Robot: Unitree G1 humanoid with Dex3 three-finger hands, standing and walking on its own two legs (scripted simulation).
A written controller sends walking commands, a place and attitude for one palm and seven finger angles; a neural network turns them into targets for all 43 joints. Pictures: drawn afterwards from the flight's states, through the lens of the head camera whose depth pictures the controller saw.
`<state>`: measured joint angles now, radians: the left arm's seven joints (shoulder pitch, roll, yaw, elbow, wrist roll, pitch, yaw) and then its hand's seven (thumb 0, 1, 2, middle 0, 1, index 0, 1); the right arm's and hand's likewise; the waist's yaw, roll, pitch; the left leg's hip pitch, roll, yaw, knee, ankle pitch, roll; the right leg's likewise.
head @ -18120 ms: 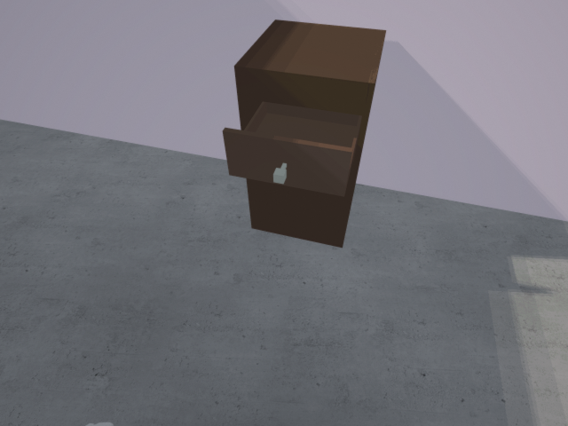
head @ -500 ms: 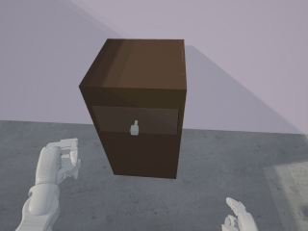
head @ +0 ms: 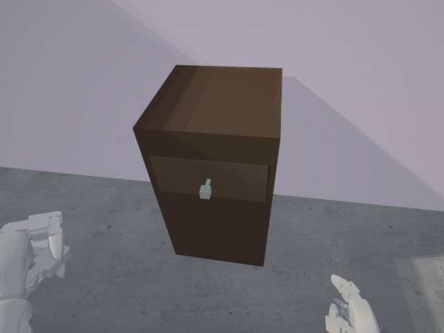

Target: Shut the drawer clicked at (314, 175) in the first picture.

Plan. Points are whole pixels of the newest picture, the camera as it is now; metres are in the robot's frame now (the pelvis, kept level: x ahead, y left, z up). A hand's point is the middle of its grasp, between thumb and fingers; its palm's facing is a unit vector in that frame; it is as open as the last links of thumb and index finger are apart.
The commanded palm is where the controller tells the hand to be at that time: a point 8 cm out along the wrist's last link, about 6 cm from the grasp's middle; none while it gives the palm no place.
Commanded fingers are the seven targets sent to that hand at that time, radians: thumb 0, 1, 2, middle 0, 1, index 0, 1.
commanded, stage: step back with the hand held close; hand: left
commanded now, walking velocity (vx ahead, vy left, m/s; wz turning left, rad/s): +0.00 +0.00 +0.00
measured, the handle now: (206, 188) +0.60 +0.14 -0.19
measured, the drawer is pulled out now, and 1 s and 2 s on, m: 0.00 0.00 0.00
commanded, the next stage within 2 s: stop stepping back and stand still in 1.52 s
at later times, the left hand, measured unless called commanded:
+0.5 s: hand (77, 248) +0.18 +0.22 +0.15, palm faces +0.23 -0.82 -0.52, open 3.2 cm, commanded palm +0.12 +0.27 +0.18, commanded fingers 0.00 0.90 0.90 -1.40 -1.60 -1.40 -1.60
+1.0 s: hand (6, 308) +0.10 +0.26 +0.17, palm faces +0.37 -0.77 -0.53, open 3.2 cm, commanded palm +0.02 +0.30 +0.18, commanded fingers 0.00 0.90 0.90 -1.40 -1.60 -1.40 -1.60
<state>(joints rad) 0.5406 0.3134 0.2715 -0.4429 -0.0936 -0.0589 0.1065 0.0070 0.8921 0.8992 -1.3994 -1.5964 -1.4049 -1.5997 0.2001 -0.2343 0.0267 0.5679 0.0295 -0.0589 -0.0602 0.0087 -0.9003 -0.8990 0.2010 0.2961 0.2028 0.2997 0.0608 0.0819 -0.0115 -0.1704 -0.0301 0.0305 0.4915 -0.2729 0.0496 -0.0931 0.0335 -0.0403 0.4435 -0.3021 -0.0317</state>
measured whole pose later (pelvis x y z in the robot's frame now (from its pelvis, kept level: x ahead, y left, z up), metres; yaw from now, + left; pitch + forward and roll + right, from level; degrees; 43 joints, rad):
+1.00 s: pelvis -0.09 +0.01 -0.01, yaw +2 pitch +1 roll -2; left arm 0.60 0.42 0.41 -0.60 -0.01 -0.26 0.13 0.01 0.89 0.90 -1.40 -1.60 -1.41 -1.60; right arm 0.21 -0.22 -0.01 0.53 0.00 -0.04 -0.07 0.01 -0.90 -0.90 0.20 0.30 0.20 0.30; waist -0.01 0.02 0.06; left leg -0.44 -0.04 0.02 0.56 -0.14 0.08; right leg -0.33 0.08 0.06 0.58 -0.26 0.00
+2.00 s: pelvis -0.29 +0.07 -0.01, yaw -7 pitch +2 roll -1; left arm 0.75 0.40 0.44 -0.71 -0.04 -0.22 0.13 0.01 0.88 0.90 -1.40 -1.60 -1.41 -1.60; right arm 0.32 -0.21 -0.03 0.66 0.00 -0.04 -0.06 0.01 -0.90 -0.90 0.20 0.30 0.20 0.30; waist 0.01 -0.08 -0.10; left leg -0.48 0.04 0.04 0.94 -0.37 0.00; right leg -0.28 -0.05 -0.04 0.56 -0.34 -0.04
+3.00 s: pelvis -0.26 +0.06 +0.00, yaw -5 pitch +2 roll +0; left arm 0.68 0.40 0.37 -0.59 -0.04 -0.21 0.14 0.01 0.89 0.90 -1.40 -1.60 -1.41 -1.60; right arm 0.17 -0.18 0.00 0.60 0.01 -0.06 -0.06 0.01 -0.90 -0.90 0.20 0.30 0.20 0.30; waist -0.01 0.00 0.07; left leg -0.26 0.03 0.07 0.50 -0.27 -0.01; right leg -0.18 0.00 -0.03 0.49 -0.34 -0.01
